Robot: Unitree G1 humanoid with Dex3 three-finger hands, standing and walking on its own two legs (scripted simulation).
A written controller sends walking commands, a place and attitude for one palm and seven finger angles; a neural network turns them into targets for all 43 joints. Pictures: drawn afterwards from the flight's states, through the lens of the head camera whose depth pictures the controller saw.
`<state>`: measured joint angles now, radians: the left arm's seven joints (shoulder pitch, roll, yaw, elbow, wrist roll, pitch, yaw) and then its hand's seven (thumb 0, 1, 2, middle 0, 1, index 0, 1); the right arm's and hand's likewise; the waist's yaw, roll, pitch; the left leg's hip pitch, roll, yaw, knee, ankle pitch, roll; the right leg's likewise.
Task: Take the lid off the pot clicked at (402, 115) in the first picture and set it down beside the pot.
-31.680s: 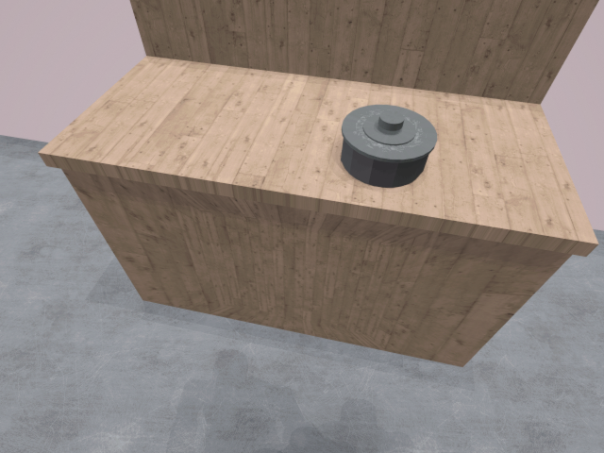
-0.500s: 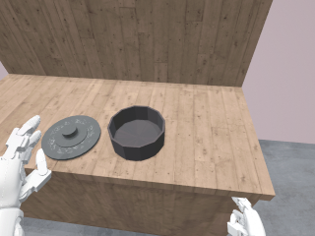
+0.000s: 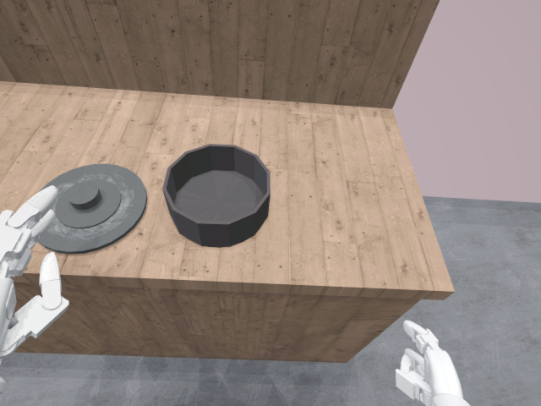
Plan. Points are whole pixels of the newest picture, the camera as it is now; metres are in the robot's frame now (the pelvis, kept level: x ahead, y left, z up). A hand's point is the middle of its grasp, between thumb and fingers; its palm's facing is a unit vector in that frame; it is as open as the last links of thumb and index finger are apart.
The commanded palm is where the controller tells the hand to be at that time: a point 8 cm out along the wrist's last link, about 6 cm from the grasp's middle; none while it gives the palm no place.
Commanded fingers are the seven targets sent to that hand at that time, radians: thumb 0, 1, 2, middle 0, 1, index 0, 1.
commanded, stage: step back with the hand held close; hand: left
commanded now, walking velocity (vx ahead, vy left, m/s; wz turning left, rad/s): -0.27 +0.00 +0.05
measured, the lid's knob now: (84, 195) +0.43 +0.36 -0.01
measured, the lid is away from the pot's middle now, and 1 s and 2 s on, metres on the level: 0.24 0.24 0.24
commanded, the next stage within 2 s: stop stepping back and stand still in 1.16 s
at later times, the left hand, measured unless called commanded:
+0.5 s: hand out of the picture +0.13 +0.26 +0.15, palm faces +0.35 -0.82 -0.45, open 7.4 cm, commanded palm +0.06 +0.30 +0.18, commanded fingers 0.00 0.90 0.90 -0.20 -0.30 -0.20 -0.30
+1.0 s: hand out of the picture +0.06 +0.24 +0.16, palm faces +0.33 -0.87 -0.36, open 7.4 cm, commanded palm -0.01 +0.30 +0.18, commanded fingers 0.00 0.90 0.90 -0.20 -0.30 -0.20 -0.30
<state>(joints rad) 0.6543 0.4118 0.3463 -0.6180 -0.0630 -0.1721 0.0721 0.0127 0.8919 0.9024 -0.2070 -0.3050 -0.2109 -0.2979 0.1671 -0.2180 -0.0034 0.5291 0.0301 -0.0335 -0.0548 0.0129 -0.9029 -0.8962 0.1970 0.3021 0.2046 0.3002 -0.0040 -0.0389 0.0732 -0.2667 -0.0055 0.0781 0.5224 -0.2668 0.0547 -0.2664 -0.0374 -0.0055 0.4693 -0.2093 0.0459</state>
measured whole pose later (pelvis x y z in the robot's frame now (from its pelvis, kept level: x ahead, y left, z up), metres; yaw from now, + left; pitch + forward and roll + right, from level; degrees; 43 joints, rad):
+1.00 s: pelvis -0.13 +0.01 -0.02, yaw +2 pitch +1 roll -2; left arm 0.60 0.41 0.37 -0.67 -0.06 -0.25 0.14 0.01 0.89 0.90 -0.21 -0.31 -0.21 -0.30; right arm 0.23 -0.22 -0.03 0.58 0.03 -0.10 -0.05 0.01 -0.90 -0.90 0.20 0.30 0.20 0.30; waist -0.04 -0.06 0.02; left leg -0.43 0.02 -0.02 0.70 -0.27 0.03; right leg -0.41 -0.07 -0.09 0.68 -0.29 0.04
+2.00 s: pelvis -0.33 +0.05 -0.01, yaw +2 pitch -2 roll -2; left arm 0.54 0.43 0.38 -0.61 -0.03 -0.20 0.14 0.01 0.89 0.90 -0.21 -0.31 -0.21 -0.30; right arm 0.31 -0.13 0.03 0.63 0.02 -0.14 0.00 0.01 -0.90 -0.90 0.20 0.30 0.20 0.30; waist -0.03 -0.08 -0.06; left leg -0.27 -0.03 0.04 0.66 -0.36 0.08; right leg -0.53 0.06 -0.01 1.22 -0.42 -0.01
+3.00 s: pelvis -0.26 +0.02 +0.00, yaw +4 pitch +1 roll +0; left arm 0.28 0.15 0.03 1.06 0.01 0.00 0.05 0.01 0.93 0.90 -0.20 -0.30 -0.20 -0.30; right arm 0.30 -0.12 -0.05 1.06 0.00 -0.01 -0.04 0.03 -0.94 -0.90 0.20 0.30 0.20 0.30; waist -0.01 -0.02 0.04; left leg -0.18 0.01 0.04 0.54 -0.37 0.02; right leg -0.16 -0.02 -0.01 0.51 -0.36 0.02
